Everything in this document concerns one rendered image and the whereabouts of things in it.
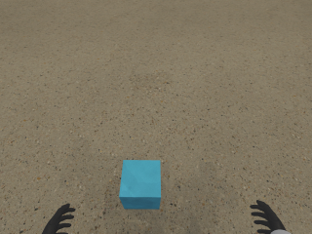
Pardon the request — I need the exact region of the right robot hand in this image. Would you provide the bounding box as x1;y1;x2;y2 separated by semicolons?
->
250;200;287;234

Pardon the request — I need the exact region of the carton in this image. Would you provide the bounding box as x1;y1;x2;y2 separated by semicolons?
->
119;160;161;210

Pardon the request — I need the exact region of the left robot hand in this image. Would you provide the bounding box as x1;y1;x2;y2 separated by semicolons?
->
42;203;76;234

